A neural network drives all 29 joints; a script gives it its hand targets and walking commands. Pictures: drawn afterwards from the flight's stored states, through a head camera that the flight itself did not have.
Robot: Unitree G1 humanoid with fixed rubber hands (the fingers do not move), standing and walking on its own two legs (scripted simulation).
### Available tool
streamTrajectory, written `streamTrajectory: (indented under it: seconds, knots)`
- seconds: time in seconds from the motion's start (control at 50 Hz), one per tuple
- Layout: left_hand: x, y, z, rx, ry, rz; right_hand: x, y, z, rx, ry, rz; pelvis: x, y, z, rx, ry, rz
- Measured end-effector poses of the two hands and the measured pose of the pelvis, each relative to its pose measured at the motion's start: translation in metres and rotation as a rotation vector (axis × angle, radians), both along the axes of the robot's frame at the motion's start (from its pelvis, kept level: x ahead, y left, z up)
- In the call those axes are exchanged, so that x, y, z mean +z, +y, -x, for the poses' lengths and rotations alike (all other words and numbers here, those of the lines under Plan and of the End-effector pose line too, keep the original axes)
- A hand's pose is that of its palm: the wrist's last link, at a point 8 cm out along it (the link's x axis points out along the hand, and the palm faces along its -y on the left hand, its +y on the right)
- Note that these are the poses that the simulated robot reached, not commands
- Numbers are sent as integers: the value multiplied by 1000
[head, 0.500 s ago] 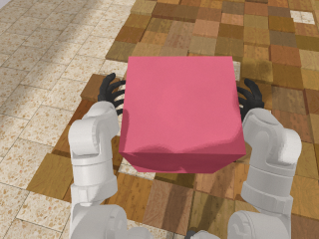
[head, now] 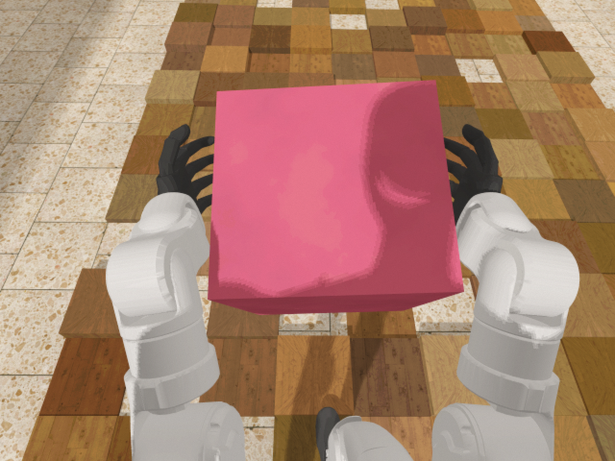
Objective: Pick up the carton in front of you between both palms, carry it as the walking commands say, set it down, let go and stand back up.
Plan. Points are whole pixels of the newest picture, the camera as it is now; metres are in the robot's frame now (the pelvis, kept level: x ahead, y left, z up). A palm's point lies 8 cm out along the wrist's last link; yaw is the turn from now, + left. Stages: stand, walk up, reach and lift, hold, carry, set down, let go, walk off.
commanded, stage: carry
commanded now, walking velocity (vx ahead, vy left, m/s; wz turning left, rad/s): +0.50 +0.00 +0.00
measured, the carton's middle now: (328, 223) +0.37 -0.05 +0.09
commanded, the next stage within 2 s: none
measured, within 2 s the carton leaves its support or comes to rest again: neither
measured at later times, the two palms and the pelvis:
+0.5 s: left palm (166, 89) +0.66 +0.17 +0.08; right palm (349, 77) +0.67 -0.13 +0.08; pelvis +0.33 +0.00 -0.03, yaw +1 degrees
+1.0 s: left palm (160, 8) +0.94 +0.21 +0.07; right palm out of the picture +0.99 -0.10 +0.07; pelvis +0.65 +0.00 -0.04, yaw +2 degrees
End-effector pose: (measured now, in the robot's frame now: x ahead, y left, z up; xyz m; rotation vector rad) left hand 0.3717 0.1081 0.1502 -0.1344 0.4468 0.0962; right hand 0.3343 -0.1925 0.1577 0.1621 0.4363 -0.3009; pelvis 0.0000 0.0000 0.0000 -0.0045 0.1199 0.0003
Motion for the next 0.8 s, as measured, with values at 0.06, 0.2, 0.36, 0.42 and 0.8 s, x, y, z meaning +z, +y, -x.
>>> streamTrajectory:
  seconds: [0.06,0.2,0.36,0.42,0.8]
  knots:
    - [7,10,-38,62,-37,-43,-2,9,-65,105,-34,-1,-22,-12,-54,25,-36,-43]
    - [-23,51,-91,205,152,-26,-35,54,-165,246,151,-53,-12,-26,-131,40,-29,-22]
    - [-46,64,-182,216,196,15,-59,66,-251,225,189,-63,-5,-22,-226,41,-15,-23]
    - [-55,62,-226,178,188,13,-69,64,-283,195,179,-51,-12,-14,-269,35,-21,-9]
    - [-69,50,-475,44,136,-31,-76,50,-498,86,129,-26,-21,26,-514,6,-37,23]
